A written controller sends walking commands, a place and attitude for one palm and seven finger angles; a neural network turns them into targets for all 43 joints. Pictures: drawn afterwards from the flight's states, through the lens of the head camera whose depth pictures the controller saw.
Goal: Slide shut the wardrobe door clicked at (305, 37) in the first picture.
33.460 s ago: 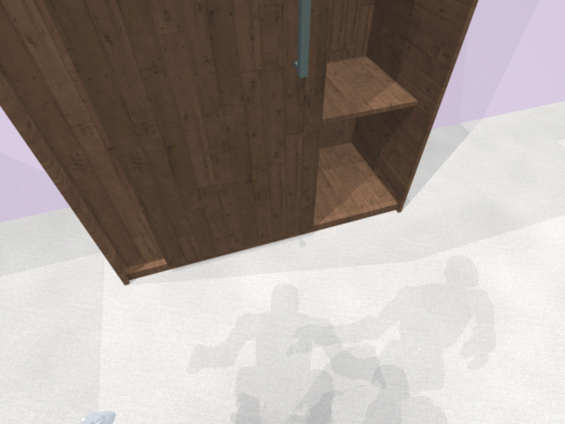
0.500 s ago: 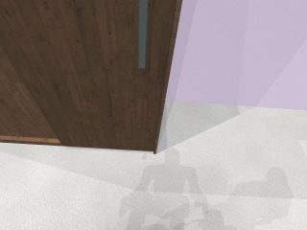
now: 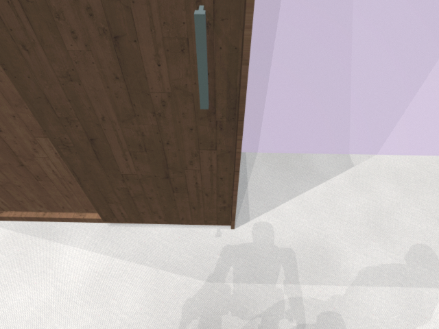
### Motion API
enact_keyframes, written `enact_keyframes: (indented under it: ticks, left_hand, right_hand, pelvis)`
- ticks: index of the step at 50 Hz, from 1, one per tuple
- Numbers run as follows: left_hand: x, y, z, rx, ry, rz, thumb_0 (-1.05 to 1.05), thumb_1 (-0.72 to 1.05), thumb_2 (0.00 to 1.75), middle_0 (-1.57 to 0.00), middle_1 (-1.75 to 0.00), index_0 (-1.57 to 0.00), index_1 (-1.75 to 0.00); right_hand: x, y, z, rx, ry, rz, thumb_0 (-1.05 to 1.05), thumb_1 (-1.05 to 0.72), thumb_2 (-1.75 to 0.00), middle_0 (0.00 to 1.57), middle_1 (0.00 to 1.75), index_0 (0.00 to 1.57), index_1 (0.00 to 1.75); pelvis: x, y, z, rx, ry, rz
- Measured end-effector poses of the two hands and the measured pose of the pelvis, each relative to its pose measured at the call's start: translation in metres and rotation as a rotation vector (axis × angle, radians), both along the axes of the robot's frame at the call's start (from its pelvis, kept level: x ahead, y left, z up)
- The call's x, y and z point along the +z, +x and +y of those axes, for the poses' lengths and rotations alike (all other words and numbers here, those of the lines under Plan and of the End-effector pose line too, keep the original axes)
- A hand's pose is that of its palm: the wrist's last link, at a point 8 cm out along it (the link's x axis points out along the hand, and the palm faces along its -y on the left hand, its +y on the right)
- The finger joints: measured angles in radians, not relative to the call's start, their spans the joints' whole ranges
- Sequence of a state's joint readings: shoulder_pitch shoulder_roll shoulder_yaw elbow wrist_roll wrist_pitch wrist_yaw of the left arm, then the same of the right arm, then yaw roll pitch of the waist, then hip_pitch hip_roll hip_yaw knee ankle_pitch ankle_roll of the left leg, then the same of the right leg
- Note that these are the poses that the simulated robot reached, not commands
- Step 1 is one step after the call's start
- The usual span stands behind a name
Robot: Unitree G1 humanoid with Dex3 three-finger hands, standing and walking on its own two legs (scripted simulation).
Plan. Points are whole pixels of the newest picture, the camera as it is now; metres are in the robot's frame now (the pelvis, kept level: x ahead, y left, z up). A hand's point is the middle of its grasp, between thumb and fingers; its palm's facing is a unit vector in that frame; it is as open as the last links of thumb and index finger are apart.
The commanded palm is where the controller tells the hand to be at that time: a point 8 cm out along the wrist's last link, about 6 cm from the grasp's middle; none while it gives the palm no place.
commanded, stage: let the arm hang, fingers relaxed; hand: left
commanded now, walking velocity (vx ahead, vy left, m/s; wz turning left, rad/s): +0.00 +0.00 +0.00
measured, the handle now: (203, 61) +0.68 +0.08 +0.15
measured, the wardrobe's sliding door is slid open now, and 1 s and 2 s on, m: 0.00 0.00 0.00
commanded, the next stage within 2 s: look to check the result in 0.26 s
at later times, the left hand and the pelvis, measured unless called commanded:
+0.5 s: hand out of the picture +0.03 +0.17 -0.17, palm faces +0.00 -0.98 -0.22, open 7.3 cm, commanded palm none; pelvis +0.02 -0.02 +0.00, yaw +0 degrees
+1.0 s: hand out of the picture +0.06 +0.17 -0.17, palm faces +0.00 -0.97 -0.23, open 7.3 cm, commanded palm none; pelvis +0.03 -0.03 +0.00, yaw +0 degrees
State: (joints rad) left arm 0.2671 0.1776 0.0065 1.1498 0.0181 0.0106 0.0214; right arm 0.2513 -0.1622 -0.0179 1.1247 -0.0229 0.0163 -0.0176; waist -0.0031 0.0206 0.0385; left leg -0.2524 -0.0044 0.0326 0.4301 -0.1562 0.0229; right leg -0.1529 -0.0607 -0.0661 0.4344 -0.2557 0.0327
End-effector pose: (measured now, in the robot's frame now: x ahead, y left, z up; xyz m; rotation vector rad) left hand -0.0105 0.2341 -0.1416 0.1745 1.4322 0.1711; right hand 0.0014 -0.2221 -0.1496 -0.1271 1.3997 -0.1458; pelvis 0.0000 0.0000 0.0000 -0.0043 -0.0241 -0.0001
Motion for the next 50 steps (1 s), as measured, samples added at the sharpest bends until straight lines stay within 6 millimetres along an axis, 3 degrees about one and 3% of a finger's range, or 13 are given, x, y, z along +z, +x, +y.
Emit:
enact_keyframes:
  ticks: [6, 11, 21, 31, 50]
  left_hand:
    - [-0.002, 0.029, -0.014, -0.024, -0.027, -0.066, 0.00, 0.91, 0.90, -0.20, -0.30, -0.20, -0.30]
    - [-0.003, 0.041, -0.017, -0.032, -0.028, -0.080, 0.00, 0.91, 0.89, -0.20, -0.30, -0.20, -0.30]
    - [0.000, 0.040, -0.015, -0.022, -0.007, -0.045, 0.00, 0.91, 0.90, -0.20, -0.30, -0.20, -0.30]
    - [0.001, 0.038, -0.015, -0.012, 0.003, -0.019, 0.00, 0.91, 0.90, -0.20, -0.30, -0.20, -0.30]
    - [0.004, 0.068, -0.017, -0.028, 0.007, -0.071, 0.00, 0.91, 0.90, -0.20, -0.30, -0.20, -0.30]
  right_hand:
    - [0.003, 0.006, -0.009, -0.006, -0.014, -0.022, 0.01, -0.92, -0.90, 0.20, 0.30, 0.20, 0.30]
    - [0.005, 0.008, -0.015, -0.011, -0.022, -0.019, 0.00, -0.91, -0.90, 0.20, 0.30, 0.20, 0.30]
    - [0.005, 0.014, -0.022, -0.005, -0.025, 0.007, 0.00, -0.91, -0.90, 0.20, 0.30, 0.20, 0.30]
    - [0.006, 0.033, -0.030, 0.008, -0.033, -0.009, 0.00, -0.91, -0.90, 0.20, 0.30, 0.20, 0.30]
    - [0.011, 0.065, -0.045, 0.026, -0.058, -0.065, 0.00, -0.91, -0.90, 0.20, 0.30, 0.20, 0.30]
  pelvis:
    - [0.000, 0.002, -0.005, -0.002, 0.000, 0.001]
    - [0.001, 0.005, -0.009, -0.004, -0.001, 0.002]
    - [0.002, 0.012, -0.015, -0.003, -0.002, 0.006]
    - [0.002, 0.020, -0.020, -0.004, -0.001, 0.006]
    - [0.004, 0.031, -0.025, -0.006, 0.002, 0.007]
